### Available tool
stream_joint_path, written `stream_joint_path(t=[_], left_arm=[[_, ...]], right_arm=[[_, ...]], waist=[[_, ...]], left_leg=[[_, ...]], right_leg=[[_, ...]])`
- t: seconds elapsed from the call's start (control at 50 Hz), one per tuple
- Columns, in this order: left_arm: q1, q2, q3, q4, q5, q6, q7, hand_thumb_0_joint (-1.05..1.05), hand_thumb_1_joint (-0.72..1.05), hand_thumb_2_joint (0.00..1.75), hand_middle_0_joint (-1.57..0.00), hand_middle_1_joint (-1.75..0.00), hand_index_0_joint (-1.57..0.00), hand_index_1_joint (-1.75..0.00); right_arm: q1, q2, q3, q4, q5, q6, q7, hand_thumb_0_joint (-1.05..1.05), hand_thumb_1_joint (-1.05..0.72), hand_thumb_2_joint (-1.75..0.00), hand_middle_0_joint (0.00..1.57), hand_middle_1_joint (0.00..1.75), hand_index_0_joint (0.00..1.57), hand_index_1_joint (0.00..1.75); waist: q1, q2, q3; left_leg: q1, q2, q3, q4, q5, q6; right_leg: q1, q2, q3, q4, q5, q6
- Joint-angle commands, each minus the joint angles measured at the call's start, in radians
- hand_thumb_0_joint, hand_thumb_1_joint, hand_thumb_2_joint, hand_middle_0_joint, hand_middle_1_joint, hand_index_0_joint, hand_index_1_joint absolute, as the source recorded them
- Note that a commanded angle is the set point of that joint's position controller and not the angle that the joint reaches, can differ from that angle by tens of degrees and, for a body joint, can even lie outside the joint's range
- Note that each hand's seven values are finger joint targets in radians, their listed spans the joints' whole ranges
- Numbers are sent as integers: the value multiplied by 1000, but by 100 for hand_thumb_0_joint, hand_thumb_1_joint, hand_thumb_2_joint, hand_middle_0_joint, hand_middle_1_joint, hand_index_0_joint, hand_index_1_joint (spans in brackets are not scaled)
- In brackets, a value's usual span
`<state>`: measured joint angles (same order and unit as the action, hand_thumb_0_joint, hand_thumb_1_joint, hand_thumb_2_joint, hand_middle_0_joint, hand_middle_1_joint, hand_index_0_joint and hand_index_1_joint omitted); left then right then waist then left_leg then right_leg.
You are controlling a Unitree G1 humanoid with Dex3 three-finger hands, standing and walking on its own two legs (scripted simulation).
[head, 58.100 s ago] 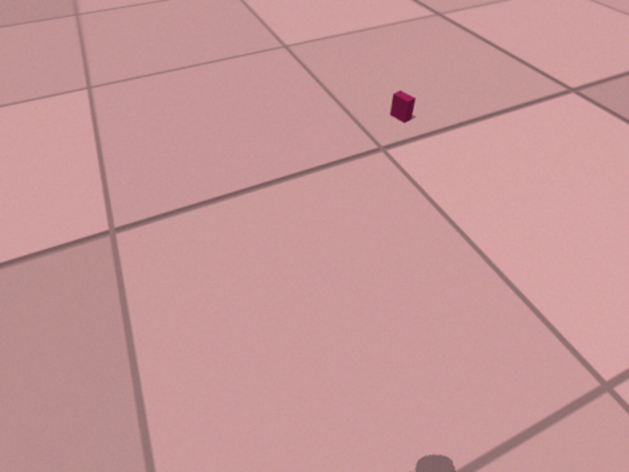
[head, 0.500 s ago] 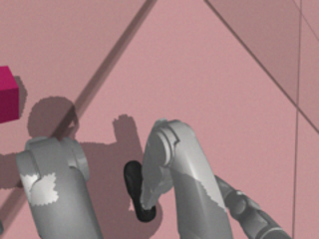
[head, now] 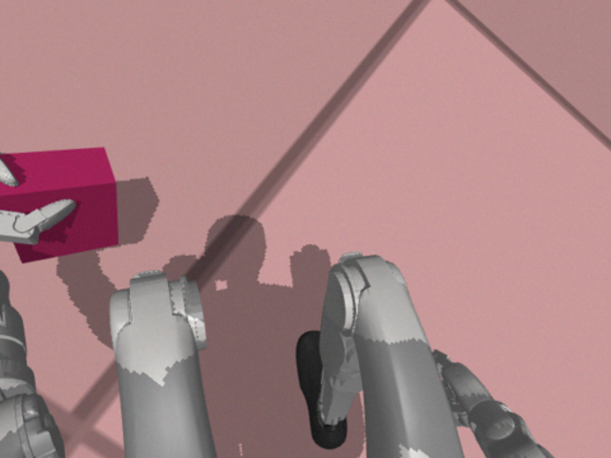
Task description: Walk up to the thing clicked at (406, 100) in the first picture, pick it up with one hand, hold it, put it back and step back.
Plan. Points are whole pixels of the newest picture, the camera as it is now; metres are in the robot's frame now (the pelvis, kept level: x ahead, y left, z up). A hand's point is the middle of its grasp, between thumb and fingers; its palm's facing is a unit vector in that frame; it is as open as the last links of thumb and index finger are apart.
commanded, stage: settle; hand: left
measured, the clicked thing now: (62, 206) +0.41 +0.28 -0.13
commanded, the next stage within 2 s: lift in 0.74 s
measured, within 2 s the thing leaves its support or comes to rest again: neither
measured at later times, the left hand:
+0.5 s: hand out of the picture +0.43 +0.31 -0.01, palm faces +0.35 -0.94 -0.03, open 7.1 cm
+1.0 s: hand out of the picture +0.43 +0.31 +0.02, palm faces +0.35 -0.94 -0.05, open 7.0 cm
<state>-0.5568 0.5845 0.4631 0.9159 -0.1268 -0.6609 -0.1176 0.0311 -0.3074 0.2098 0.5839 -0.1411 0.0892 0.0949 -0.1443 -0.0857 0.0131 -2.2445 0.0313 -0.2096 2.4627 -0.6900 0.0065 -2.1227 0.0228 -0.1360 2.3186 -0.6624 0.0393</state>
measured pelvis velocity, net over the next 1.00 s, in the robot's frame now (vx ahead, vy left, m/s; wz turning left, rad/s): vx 0.01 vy -0.01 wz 0.09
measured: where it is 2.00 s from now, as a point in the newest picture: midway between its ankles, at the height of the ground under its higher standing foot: (255, 427)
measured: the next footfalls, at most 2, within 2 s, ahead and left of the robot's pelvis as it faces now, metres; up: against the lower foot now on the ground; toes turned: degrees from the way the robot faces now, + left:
none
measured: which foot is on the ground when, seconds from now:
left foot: down 0.00-1.00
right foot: down 0.00-1.00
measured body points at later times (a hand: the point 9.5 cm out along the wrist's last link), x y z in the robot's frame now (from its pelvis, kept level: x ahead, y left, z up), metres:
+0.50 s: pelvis +0.01 -0.01 +0.03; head +0.22 +0.07 +0.42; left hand +0.41 +0.35 +0.00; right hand +0.16 -0.27 -0.09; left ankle +0.08 +0.12 -0.29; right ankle +0.12 -0.13 -0.29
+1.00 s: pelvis +0.01 -0.01 +0.05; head +0.20 +0.07 +0.45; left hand +0.40 +0.36 +0.03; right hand +0.16 -0.26 -0.06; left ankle +0.08 +0.12 -0.29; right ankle +0.12 -0.13 -0.29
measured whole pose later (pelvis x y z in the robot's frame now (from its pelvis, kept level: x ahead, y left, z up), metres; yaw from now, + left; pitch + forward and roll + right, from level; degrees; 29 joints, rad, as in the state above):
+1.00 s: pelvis +0.01 -0.01 +0.05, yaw +5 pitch +32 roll -7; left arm -0.62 0.47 0.49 0.87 -0.11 -0.55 -0.17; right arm 0.11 -0.27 0.06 0.65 -0.07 0.05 0.04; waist -0.12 -0.01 -0.11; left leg -2.15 0.03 -0.11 2.26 -0.68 0.00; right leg -2.07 -0.01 -0.06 2.19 -0.68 0.03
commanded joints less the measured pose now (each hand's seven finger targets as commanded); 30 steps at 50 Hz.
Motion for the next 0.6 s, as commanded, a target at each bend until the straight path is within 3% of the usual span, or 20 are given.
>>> stream_joint_path(t=[0.0,0.06,0.1,0.12,0.14,0.18,0.24,0.3,0.38,0.44,0.46,0.48,0.52,0.54,0.58], left_arm=[[-419,269,63,-359,-38,-86,-1,0,14,119,-128,-140,-131,-139],[-380,205,43,-313,-45,-57,-17,0,11,118,-126,-139,-129,-138],[-293,178,63,-164,-49,-29,-31,0,11,119,-126,-139,-128,-138],[-311,173,49,-181,-49,-26,-40,0,12,118,-125,-137,-127,-137],[-247,148,47,-102,-46,-12,-48,0,12,119,-124,-138,-127,-138],[-322,193,70,-220,-46,-14,-57,0,10,120,-124,-140,-128,-139],[-344,170,65,-270,-56,0,-76,0,12,119,-123,-139,-127,-137],[-307,213,132,-222,-61,14,-60,0,13,121,-125,-140,-128,-139],[-429,204,103,-366,-49,-1,-49,0,11,125,-128,-145,-132,-144],[-371,216,114,-292,-31,8,-44,0,14,123,-127,-141,-130,-140],[-380,194,105,-276,-30,5,-44,0,13,122,-126,-141,-129,-140],[-422,202,106,-337,-30,-3,-41,0,12,123,-126,-142,-129,-141],[-392,199,110,-284,-27,9,-40,0,9,121,-126,-141,-129,-140],[-382,171,90,-284,-26,11,-44,0,10,122,-125,-141,-129,-140],[-384,160,85,-252,-25,16,-43,0,11,123,-127,-142,-130,-141]], right_arm=[[119,-264,-134,-17,9,-12,-26,0,-90,-89,20,30,20,30],[144,-244,-146,-1,17,-15,-29,0,-90,-90,20,30,20,30],[158,-249,-153,14,24,-13,-32,0,-90,-90,20,30,20,30],[144,-246,-158,9,25,-15,-34,0,-90,-90,20,30,20,30],[141,-235,-150,-6,29,-15,-33,0,-90,-90,20,30,20,30],[144,-241,-165,-11,33,-14,-36,0,-91,-90,20,30,20,30],[146,-232,-177,-24,45,-20,-37,0,-90,-90,20,30,20,30],[162,-234,-191,-13,53,-25,-42,0,-90,-90,20,30,20,30],[183,-206,-196,8,50,-26,-49,0,-90,-90,20,30,20,30],[171,-205,-208,11,51,-31,-55,0,-90,-90,20,30,20,30],[176,-200,-204,14,49,-31,-55,0,-90,-90,20,30,20,30],[182,-201,-210,15,45,-34,-56,0,-90,-90,20,30,20,30],[177,-199,-213,15,51,-36,-57,0,-90,-90,20,30,20,30],[183,-202,-212,13,51,-36,-58,0,-90,-89,20,30,20,30],[175,-199,-215,13,54,-41,-58,0,-90,-89,20,30,20,30]], waist=[[-14,453,-705],[-7,407,-741],[-21,338,-673],[-16,320,-663],[-16,290,-651],[5,302,-704],[26,302,-782],[38,264,-788],[33,305,-834],[37,283,-780],[19,277,-764],[25,285,-799],[40,290,-784],[26,304,-764],[27,287,-738]], left_leg=[[533,6,66,-358,113,-9],[530,2,84,-338,192,-4],[477,-3,87,-342,173,3],[458,-3,94,-339,151,7],[436,-5,99,-344,141,11],[457,-6,105,-356,142,11],[497,-9,113,-369,175,8],[481,-9,124,-368,167,15],[506,-9,137,-372,189,14],[483,-8,145,-391,149,18],[464,-10,144,-391,133,19],[478,-10,145,-390,145,18],[503,-10,143,-412,121,16],[511,-10,139,-427,132,12],[501,-10,139,-437,84,14]], right_leg=[[230,32,-43,-184,164,-85],[283,29,-28,-196,228,-80],[283,25,-29,-216,210,-74],[276,26,-25,-223,191,-75],[301,24,-25,-239,181,-71],[318,20,-22,-246,175,-72],[338,17,-18,-241,192,-72],[365,17,-2,-260,189,-68],[394,14,16,-273,217,-69],[378,15,29,-297,173,-68],[382,13,26,-301,165,-67],[399,13,27,-301,179,-67],[366,13,25,-309,143,-73],[352,12,14,-307,147,-75],[332,14,15,-320,101,-77]])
